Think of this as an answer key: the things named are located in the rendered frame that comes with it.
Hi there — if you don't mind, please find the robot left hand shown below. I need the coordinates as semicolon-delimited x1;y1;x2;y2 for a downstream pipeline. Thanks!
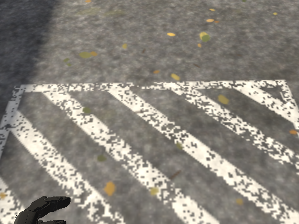
14;196;71;224

